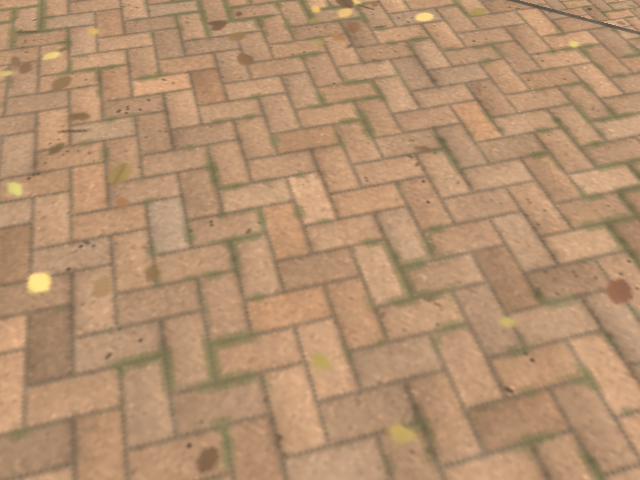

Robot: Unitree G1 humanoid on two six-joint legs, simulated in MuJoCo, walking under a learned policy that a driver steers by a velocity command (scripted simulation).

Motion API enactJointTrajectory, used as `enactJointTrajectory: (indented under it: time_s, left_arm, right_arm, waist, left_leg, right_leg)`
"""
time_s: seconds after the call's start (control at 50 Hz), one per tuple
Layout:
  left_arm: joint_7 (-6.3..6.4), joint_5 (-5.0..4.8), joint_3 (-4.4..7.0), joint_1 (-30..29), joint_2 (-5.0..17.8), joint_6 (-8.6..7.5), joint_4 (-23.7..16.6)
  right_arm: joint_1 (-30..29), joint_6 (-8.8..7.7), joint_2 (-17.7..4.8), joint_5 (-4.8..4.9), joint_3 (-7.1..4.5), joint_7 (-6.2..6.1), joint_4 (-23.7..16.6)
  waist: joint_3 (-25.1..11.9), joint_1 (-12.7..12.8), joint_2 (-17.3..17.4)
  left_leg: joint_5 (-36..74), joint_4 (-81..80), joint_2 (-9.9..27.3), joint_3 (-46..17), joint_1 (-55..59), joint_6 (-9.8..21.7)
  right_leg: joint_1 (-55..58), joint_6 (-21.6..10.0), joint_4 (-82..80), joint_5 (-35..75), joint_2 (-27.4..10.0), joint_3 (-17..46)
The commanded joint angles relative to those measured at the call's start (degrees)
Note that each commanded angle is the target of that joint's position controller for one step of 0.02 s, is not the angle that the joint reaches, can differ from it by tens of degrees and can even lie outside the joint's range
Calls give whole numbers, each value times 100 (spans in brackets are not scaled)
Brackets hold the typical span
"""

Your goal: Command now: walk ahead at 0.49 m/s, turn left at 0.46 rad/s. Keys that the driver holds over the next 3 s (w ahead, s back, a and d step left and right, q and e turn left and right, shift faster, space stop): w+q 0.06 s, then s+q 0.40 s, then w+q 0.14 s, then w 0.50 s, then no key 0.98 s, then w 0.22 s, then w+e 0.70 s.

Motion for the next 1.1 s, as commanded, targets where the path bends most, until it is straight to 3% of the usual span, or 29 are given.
enactJointTrajectory:
  time_s: [0.02,0.06,0.12,0.16,0.2,0.22,0.24,0.26,0.28,0.3,0.32,0.36,0.38,0.46,0.5,0.54,0.58,0.6,0.62,0.64,0.66,0.68,0.7,0.72,0.76,0.84,0.94,1.06,1.1]
  left_arm:
    - [90,53,80,28,314,56,-364]
    - [68,3,38,-484,219,31,-518]
    - [39,-22,55,-911,304,22,-736]
    - [16,-22,119,-814,477,16,-795]
    - [2,14,181,-312,625,-33,-699]
    - [36,88,236,186,859,-59,-624]
    - [107,200,267,665,1189,0,-652]
    - [65,191,245,764,1081,124,-693]
    - [31,78,215,420,768,239,-868]
    - [66,35,137,104,486,331,-1002]
    - [94,16,78,-237,406,424,-1022]
    - [121,135,104,-605,614,563,-1025]
    - [138,181,114,-661,654,602,-1014]
    - [249,105,139,-670,668,714,-934]
    - [261,45,203,-756,819,756,-967]
    - [215,-109,319,-757,1098,747,-913]
    - [157,-217,397,-624,1205,701,-813]
    - [147,-260,405,-688,1167,688,-788]
    - [140,-262,376,-692,972,685,-755]
    - [75,-212,309,-769,607,694,-770]
    - [-106,-115,121,-673,-94,671,-839]
    - [-152,-274,282,-1372,438,507,-1226]
    - [-134,-409,409,-1464,937,388,-1216]
    - [-100,-307,459,-1171,1039,352,-1041]
    - [-72,-54,466,-623,877,385,-629]
    - [-140,-129,409,-621,568,370,-476]
    - [-235,-162,350,-983,494,306,-567]
    - [-428,-209,182,-1673,344,149,-861]
    - [-499,-226,135,-1764,324,93,-955]
  right_arm:
    - [-309,-121,-913,32,-202,-140,-527]
    - [-23,-78,-977,95,-234,-189,-495]
    - [308,73,-989,106,-254,-237,-408]
    - [377,206,-903,118,-247,-315,-437]
    - [-50,294,-886,128,-247,-402,-695]
    - [-210,290,-705,79,-191,-405,-895]
    - [214,257,-280,-68,-77,-385,-1029]
    - [1280,220,-378,116,-41,-317,-1000]
    - [1301,320,-995,165,-180,-314,-859]
    - [680,478,-1206,169,-283,-361,-942]
    - [411,640,-1145,151,-314,-420,-983]
    - [381,875,-858,107,-289,-492,-1080]
    - [452,912,-712,104,-260,-509,-1128]
    - [226,903,-535,47,-183,-494,-1402]
    - [126,898,-579,77,-164,-403,-1513]
    - [123,892,-752,50,-221,-286,-1588]
    - [279,901,-934,27,-316,-201,-1533]
    - [561,902,-920,29,-356,-182,-1378]
    - [997,893,-854,28,-379,-177,-1094]
    - [1546,857,-844,15,-398,-208,-804]
    - [1453,780,-1032,-2,-326,-254,-949]
    - [993,544,-1639,-148,-443,-194,-1280]
    - [369,349,-1537,-182,-414,-227,-1391]
    - [8,247,-1363,-121,-351,-268,-1397]
    - [-42,171,-1093,-66,-257,-272,-1328]
    - [839,80,-759,-22,-167,-259,-960]
    - [1113,85,-845,-59,-182,-289,-771]
    - [1415,145,-922,6,-218,-302,-495]
    - [1418,173,-966,51,-238,-309,-432]
  waist:
    - [211,223,429]
    - [137,9,532]
    - [31,-144,657]
    - [-230,-45,765]
    - [-443,325,827]
    - [-882,508,599]
    - [-1692,412,-592]
    - [-2719,110,-1757]
    - [-2614,141,-1079]
    - [-1940,249,-549]
    - [-1384,159,-252]
    - [-822,-41,-503]
    - [-762,-107,-582]
    - [-1042,-59,-603]
    - [-1206,9,-618]
    - [-1077,-1,-948]
    - [-909,-65,-964]
    - [-835,-236,-842]
    - [-694,-384,-521]
    - [-263,-549,409]
    - [73,-241,1784]
    - [571,-363,1681]
    - [975,-106,1187]
    - [914,128,1139]
    - [519,248,1009]
    - [292,47,846]
    - [457,-158,980]
    - [887,-482,891]
    - [944,-459,933]
  left_leg:
    - [158,-1029,1295,-1242,-1117,916]
    - [106,-851,1219,-1218,-936,753]
    - [1326,-108,1187,-1327,-517,520]
    - [1646,532,1197,-1661,-26,312]
    - [1619,1302,1030,-1902,140,58]
    - [1175,2210,721,-1736,-221,-198]
    - [-1870,3875,141,-1102,-1485,-533]
    - [-3911,5200,-100,-913,-2342,-699]
    - [-3374,5891,414,-880,-2531,-902]
    - [-2971,6188,574,-615,-2655,-1086]
    - [-2683,6200,689,-506,-2600,-1223]
    - [-2177,6098,662,-223,-2000,-1327]
    - [-2031,5924,601,-93,-1832,-1343]
    - [-1663,4907,828,-6,-1674,-1335]
    - [-1381,4184,1069,124,-1244,-1154]
    - [-1495,3386,1073,394,-695,-857]
    - [-1623,2617,944,701,-138,-514]
    - [-1440,2018,858,870,301,-320]
    - [-1567,1462,684,942,791,-138]
    - [-2307,650,887,247,1171,135]
    - [-3432,137,2341,-2108,1180,569]
    - [-4950,-1362,3033,-3973,249,1318]
    - [-4624,-1704,2961,-3750,126,1095]
    - [-3694,-1544,2764,-3143,230,757]
    - [-2636,-1320,2272,-2062,358,372]
    - [-1169,-1241,2023,-1187,1150,194]
    - [-594,-1298,2064,-875,1451,240]
    - [119,-1122,2242,-699,1798,428]
    - [528,-963,2323,-692,1876,427]
  right_leg:
    - [541,213,-1281,1016,110,-210]
    - [770,257,-2255,1536,329,-223]
    - [1061,324,-2943,1620,719,-264]
    - [1267,273,-3311,1375,889,-114]
    - [1880,106,-3962,1605,820,-77]
    - [2893,-137,-4101,2626,271,151]
    - [4700,-714,-3354,5731,-1211,1231]
    - [5674,-1807,-3171,6556,-2512,2662]
    - [5115,-1816,-3420,5451,-2354,2613]
    - [4486,-1556,-3505,4629,-1825,1807]
    - [3678,-1399,-3692,4148,-1428,1241]
    - [2414,-1333,-4027,3766,-945,423]
    - [2232,-1350,-4113,3842,-810,117]
    - [2634,-1542,-4139,3996,-1066,-193]
    - [2494,-1436,-4481,1657,-1128,-246]
    - [2106,-1222,-4867,-430,-1121,-230]
    - [1809,-1009,-5033,-1527,-1223,-237]
    - [1580,-827,-4912,-1952,-1168,-373]
    - [1197,-570,-4408,-2368,-896,-651]
    - [340,-181,-2925,-2741,-378,-1176]
    - [-1206,170,-378,-2770,173,-1381]
    - [-2068,-4,-345,-2028,323,-291]
    - [-2063,-126,-269,-1053,196,-74]
    - [-1907,-130,-380,-336,131,-54]
    - [-1291,43,-305,520,126,-187]
    - [-1293,63,-629,1316,219,-365]
    - [-1229,163,-1558,1722,212,-415]
    - [-1105,62,-2688,1384,294,-670]
    - [-900,-69,-2939,1110,348,-728]
Next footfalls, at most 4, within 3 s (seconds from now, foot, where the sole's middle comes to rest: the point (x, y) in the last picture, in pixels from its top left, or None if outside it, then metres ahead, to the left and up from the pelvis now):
0.22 right None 0.31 -0.13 -0.78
0.64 left None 0.09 0.06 -0.78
1.20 right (312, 472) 0.52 0.02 -0.78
1.60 left None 0.44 0.25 -0.78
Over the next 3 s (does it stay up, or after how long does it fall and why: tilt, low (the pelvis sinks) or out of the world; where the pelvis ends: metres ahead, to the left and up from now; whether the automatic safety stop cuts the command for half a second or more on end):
stays up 0.77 0.23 -0.01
